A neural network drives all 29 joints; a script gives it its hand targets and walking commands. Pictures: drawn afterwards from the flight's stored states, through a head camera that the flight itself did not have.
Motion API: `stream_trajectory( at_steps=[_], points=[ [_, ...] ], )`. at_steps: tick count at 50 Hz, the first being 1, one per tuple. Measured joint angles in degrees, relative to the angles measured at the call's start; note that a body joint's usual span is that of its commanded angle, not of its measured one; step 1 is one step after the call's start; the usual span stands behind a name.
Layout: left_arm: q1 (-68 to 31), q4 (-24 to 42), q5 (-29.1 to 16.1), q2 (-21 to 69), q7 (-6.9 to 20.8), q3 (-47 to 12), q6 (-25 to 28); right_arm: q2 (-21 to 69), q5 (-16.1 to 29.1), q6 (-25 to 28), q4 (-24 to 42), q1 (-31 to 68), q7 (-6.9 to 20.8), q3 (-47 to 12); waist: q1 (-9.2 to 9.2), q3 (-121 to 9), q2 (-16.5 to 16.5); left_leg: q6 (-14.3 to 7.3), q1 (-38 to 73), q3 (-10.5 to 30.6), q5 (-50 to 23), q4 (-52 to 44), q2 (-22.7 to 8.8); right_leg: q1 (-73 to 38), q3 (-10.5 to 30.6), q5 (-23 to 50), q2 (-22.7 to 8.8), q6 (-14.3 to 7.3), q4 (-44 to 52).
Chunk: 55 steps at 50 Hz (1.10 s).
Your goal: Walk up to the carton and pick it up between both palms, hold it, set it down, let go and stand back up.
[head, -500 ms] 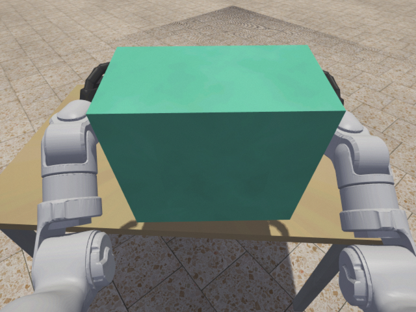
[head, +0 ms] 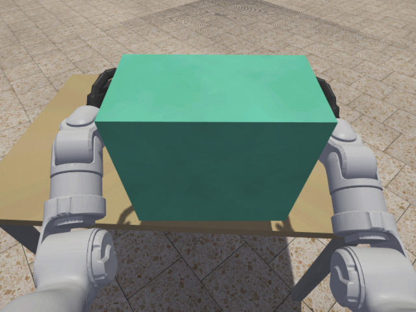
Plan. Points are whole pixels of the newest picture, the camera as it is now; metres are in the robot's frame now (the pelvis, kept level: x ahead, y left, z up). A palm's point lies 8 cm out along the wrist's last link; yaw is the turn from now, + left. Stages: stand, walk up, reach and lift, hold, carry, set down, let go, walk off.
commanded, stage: set down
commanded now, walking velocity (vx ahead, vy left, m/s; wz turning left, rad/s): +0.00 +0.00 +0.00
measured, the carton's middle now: (213, 146) +0.39 -0.02 +0.15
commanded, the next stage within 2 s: none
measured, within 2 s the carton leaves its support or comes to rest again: rests again in 1.42 s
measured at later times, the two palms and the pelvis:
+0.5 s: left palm (107, 123) +0.45 +0.18 +0.17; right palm (317, 133) +0.40 -0.21 +0.16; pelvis +0.00 +0.00 +0.00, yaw +1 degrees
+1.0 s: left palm (112, 131) +0.46 +0.18 +0.14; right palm (311, 142) +0.41 -0.21 +0.13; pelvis +0.00 +0.00 +0.00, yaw +1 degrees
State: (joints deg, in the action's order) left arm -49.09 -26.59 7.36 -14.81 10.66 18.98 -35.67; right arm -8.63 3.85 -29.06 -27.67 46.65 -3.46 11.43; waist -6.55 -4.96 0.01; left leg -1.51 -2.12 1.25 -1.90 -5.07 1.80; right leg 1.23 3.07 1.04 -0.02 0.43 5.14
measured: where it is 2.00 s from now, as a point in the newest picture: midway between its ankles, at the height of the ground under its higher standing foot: outside the picture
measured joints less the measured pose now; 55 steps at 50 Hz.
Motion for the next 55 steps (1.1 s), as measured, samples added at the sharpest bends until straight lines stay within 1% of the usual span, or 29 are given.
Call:
stream_trajectory(
  at_steps=[6,14,31,40,55],
  points=[
    [-0.6,-4.2,-0.4,-0.2,-0.5,-0.1,3.5,0.9,-2.5,2.3,-2.3,0.3,1.2,1.5,-0.04,-0.2,0.1,0.0,-0.9,0.0,-0.2,0.0,0.0,0.8,-0.1,0.2,0.0,0.0,0.0],
    [-1.4,-9.8,-1.3,-0.8,-1.0,-0.6,8.1,2.2,-5.6,4.9,-4.8,0.6,2.0,3.5,-0.04,-1.0,0.3,0.0,-2.6,0.1,-0.7,0.0,-0.1,2.5,-0.4,0.6,0.0,-0.1,0.0],
    [-2.7,-18.7,-2.4,-1.8,-1.2,-1.8,15.5,5.3,-11.7,8.3,-6.5,0.0,4.1,8.5,-0.55,-3.2,0.8,0.0,-6.7,0.4,-1.4,-0.1,0.0,6.4,-1.1,1.0,0.0,0.0,0.1],
    [-2.7,-21.6,-2.6,-2.0,-1.3,-2.3,18.4,6.6,-14.2,9.8,-6.7,-0.7,4.9,10.6,-0.81,-4.1,1.0,-0.2,-8.4,0.5,-1.4,-0.1,0.1,7.9,-1.3,1.0,-0.2,0.1,0.1],
    [-0.5,-21.5,-2.9,-1.4,-1.4,-2.3,20.7,7.4,-14.9,11.4,-5.9,-2.8,5.2,10.9,-0.6,-4.3,1.3,-0.1,-8.8,0.4,-1.3,-0.1,0.1,8.3,-1.6,0.8,-0.2,0.0,0.1]
  ],
)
